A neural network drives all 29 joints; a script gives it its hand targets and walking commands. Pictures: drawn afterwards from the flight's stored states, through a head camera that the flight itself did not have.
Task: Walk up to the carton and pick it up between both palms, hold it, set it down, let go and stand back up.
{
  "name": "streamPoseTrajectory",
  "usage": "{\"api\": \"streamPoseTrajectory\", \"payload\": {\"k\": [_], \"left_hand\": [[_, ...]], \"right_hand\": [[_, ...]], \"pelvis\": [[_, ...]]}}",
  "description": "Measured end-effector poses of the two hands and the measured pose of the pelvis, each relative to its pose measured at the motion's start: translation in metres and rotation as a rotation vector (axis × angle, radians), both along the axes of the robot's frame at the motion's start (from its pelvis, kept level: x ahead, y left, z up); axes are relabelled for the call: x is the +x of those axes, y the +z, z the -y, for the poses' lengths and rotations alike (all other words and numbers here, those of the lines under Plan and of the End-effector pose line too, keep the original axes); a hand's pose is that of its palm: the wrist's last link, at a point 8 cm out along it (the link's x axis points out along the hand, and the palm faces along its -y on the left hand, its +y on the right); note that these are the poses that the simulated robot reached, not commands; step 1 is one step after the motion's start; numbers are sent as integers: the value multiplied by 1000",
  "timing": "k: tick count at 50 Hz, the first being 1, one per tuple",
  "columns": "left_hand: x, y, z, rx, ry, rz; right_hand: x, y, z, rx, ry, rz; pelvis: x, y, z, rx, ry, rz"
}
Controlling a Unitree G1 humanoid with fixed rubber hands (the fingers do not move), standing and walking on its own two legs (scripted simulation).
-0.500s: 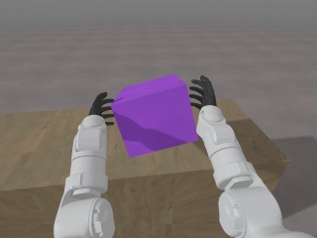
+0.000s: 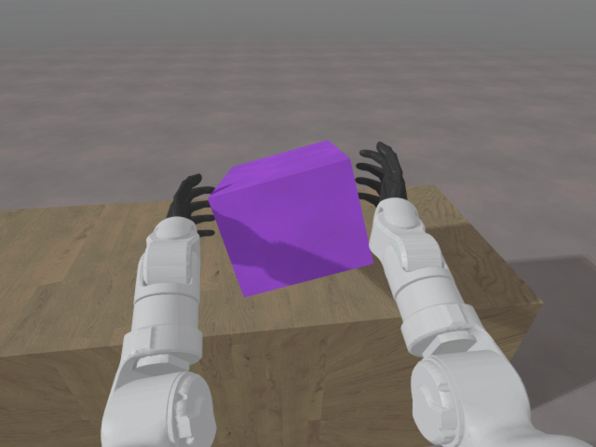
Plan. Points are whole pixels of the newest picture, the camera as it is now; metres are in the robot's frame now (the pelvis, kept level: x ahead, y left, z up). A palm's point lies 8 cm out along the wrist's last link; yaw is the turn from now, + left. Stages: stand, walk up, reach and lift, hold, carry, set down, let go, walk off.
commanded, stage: set down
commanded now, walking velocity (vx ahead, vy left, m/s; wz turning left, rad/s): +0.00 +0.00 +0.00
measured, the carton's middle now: (291, 207) +0.49 -0.03 +0.14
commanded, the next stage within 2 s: none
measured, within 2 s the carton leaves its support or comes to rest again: neither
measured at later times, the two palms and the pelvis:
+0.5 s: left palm (185, 235) +0.41 +0.14 +0.15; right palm (372, 206) +0.40 -0.14 +0.19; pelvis +0.03 +0.00 +0.00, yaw +0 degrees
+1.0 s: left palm (198, 242) +0.43 +0.13 +0.12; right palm (377, 218) +0.40 -0.15 +0.17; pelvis +0.03 +0.00 +0.00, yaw +0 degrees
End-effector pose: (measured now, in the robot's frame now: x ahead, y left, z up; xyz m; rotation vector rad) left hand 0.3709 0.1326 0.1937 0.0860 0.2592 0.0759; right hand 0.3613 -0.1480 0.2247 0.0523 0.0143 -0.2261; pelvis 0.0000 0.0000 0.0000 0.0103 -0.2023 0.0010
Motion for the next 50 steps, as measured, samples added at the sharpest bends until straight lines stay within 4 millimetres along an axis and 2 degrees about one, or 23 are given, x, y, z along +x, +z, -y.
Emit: {"api": "streamPoseTrajectory", "payload": {"k": [14,18,22,29,40,50], "left_hand": [[23,0,-5,-32,-30,95],[32,-12,-7,-30,-32,88],[39,-30,-8,-27,-31,61],[42,-56,-8,-34,-11,25],[43,-60,-6,-38,-14,36],[56,-69,5,-31,-73,12]], "right_hand": [[19,11,-4,-18,3,132],[27,2,-7,-17,5,142],[34,-16,-9,-4,4,125],[37,-42,-11,13,-5,104],[36,-44,-10,3,-12,117],[37,-54,2,-18,-55,96]], "pelvis": [[13,2,0,0,0,-23],[16,2,0,0,0,-30],[21,3,-1,-1,-1,-39],[30,4,-3,-3,-1,-51],[31,4,-4,-4,-2,-53],[31,4,-4,-4,-2,-54]]}}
